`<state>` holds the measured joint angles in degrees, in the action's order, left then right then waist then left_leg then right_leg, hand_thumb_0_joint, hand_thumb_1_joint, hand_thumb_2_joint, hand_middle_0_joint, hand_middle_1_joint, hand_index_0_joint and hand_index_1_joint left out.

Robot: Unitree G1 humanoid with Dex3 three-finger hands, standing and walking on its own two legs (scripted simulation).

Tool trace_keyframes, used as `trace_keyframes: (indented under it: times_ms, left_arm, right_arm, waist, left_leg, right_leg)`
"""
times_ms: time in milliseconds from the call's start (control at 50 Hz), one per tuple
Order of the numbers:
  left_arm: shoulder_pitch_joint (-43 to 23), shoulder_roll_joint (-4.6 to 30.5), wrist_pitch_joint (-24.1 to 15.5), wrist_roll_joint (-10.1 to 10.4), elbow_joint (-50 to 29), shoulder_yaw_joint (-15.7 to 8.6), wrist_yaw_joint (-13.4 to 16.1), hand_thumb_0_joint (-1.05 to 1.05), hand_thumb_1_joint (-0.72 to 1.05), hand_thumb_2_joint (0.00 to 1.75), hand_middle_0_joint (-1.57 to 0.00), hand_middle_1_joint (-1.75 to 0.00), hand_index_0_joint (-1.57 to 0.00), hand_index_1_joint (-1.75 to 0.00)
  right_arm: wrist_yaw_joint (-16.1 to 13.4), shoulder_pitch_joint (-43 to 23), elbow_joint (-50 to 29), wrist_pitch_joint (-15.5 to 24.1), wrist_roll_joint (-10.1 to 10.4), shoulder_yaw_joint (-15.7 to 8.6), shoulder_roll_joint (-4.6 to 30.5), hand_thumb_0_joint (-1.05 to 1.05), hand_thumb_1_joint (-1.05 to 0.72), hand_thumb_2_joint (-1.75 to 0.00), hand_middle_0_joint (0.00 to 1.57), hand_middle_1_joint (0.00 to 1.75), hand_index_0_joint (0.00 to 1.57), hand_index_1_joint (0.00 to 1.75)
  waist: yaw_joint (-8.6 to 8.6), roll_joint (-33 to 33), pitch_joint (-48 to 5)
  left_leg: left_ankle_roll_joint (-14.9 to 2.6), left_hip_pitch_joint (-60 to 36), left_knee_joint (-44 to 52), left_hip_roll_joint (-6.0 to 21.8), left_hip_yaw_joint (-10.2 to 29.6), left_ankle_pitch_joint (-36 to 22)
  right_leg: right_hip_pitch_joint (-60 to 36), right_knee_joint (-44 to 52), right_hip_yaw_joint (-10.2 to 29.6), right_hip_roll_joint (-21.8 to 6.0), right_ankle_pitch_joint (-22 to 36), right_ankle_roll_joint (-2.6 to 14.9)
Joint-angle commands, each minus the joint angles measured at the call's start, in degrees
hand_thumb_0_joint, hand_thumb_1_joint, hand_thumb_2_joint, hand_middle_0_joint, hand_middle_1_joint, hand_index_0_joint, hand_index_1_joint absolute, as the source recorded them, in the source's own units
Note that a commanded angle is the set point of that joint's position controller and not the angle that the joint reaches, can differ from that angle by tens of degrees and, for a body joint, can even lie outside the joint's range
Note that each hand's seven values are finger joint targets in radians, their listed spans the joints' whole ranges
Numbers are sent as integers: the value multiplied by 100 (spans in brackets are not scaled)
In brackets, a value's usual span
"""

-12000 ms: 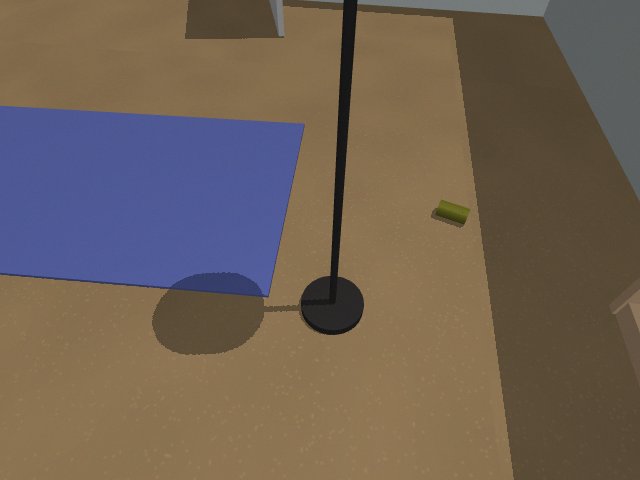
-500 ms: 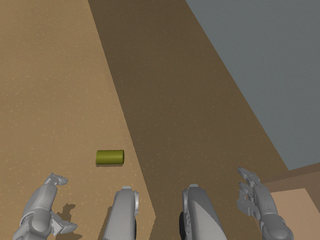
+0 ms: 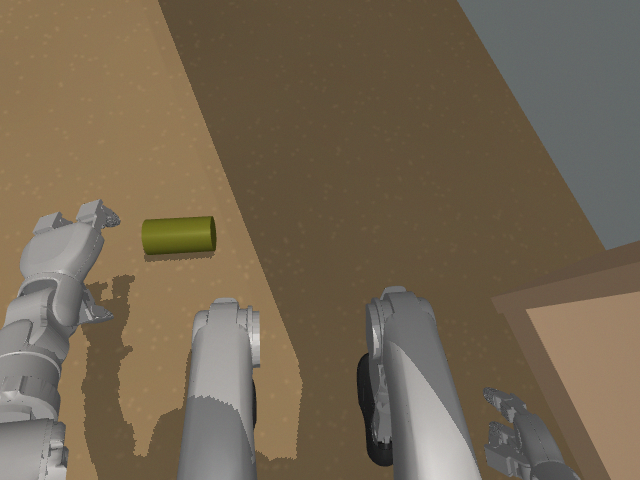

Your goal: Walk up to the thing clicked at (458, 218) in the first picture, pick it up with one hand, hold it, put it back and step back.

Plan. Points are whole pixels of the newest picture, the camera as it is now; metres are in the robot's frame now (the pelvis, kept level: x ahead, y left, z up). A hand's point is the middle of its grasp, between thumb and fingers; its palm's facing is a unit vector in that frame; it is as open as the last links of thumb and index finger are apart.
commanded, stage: rise first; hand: left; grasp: from above
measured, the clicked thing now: (180, 235) +0.49 +0.25 -0.38
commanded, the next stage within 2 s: none
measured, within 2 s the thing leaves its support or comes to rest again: neither
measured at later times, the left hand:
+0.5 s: hand (113, 251) +0.41 +0.31 -0.21, palm faces -0.45 -0.05 -0.89, open 14.0 cm
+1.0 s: hand (128, 241) +0.44 +0.30 -0.25, palm faces -0.45 -0.05 -0.89, open 13.9 cm
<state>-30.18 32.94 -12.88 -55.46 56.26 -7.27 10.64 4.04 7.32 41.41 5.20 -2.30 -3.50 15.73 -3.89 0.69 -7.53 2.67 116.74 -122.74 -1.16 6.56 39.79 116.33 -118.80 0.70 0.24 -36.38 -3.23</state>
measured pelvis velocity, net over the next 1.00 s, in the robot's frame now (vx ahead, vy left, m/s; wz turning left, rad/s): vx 0.00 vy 0.01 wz -0.04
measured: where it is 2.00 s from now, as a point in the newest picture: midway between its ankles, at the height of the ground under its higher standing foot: (309, 438)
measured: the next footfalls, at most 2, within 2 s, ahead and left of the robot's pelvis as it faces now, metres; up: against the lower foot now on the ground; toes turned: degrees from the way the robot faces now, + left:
none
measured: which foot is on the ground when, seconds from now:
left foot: down 0.00-1.00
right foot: down 0.00-1.00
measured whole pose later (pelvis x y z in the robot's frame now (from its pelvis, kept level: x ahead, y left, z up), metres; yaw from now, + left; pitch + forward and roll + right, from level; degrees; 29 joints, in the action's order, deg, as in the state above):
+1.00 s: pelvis +0.00 +0.01 -0.07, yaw -2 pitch +35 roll -8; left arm -48.3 41.1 -16.6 -75.0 80.7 -7.3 25.3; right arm 8.2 7.5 44.6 2.3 -8.7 0.9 14.9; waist -11.8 -0.7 -5.3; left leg 1.4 130.6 -136.9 -2.8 7.8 41.1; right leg 128.1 -130.8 0.5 0.5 -37.8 -4.0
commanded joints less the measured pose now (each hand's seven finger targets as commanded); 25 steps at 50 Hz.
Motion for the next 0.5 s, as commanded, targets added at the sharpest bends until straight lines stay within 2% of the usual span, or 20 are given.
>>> trace_keyframes:
  times_ms: [0,160,200,240,260,340,420,480]
  left_arm:
    - [-1570,1844,-287,-354,-408,-391,419,0,-54,102,-6,-102,-7,-102]
    - [-2271,2003,-412,-990,341,-233,855,0,-53,101,-6,-99,-6,-99]
    - [-2423,2027,-416,-1153,505,-200,932,0,-54,102,-6,-99,-6,-99]
    - [-2590,2184,-436,-1265,609,-261,1016,0,-53,101,-6,-99,-6,-99]
    - [-2611,1978,-425,-1316,736,-118,1040,0,-54,102,-6,-98,-6,-98]
    - [-2915,2167,-431,-1508,966,-135,1193,0,-53,100,-6,-100,-7,-99]
    - [-3136,2096,-460,-1693,1125,-23,1303,0,-52,100,-6,-101,-7,-100]
    - [-3134,2196,-456,-1813,1292,-98,1398,0,-52,99,-6,-101,-8,-100]
  right_arm:
    - [-9,705,-423,2,-42,-349,1200,0,-90,-90,20,30,20,30]
    - [103,863,-225,-196,-199,-240,1300,0,-90,-90,20,30,20,30]
    - [132,917,-164,-220,-243,-204,1318,0,-90,-90,20,30,20,30]
    - [148,943,-77,-242,-286,-207,1339,0,-90,-90,20,30,20,30]
    - [166,913,-121,-238,-301,-187,1335,0,-90,-90,20,30,20,30]
    - [182,841,-40,-250,-358,-168,1374,0,-90,-90,20,30,20,30]
    - [228,921,38,-253,-438,-115,1327,0,-90,-90,20,30,20,30]
    - [250,953,116,-259,-483,-91,1341,0,-90,-90,20,30,20,30]
  waist:
    - [-77,629,-3369]
    - [-303,994,-3273]
    - [-341,1157,-3325]
    - [-358,1155,-3264]
    - [-415,1241,-3258]
    - [-457,1273,-3113]
    - [-568,1349,-3308]
    - [-558,1404,-3384]
  left_leg:
    - [-399,-2144,1403,-90,-525,-334]
    - [-382,-2072,1111,-129,-439,-350]
    - [-367,-2126,1025,-132,-445,-530]
    - [-374,-2019,990,-138,-427,-376]
    - [-354,-2099,981,-128,-396,-459]
    - [-369,-1894,907,-136,-397,-167]
    - [-384,-1908,686,-169,-439,-527]
    - [-381,-1957,589,-164,-442,-762]
  right_leg:
    - [-1629,1177,-589,63,81,473]
    - [-1009,740,-738,48,183,498]
    - [-949,613,-750,34,349,494]
    - [-793,561,-779,42,237,502]
    - [-715,495,-789,19,318,489]
    - [-501,440,-789,16,107,487]
    - [-536,298,-799,37,401,488]
    - [-548,197,-795,30,597,473]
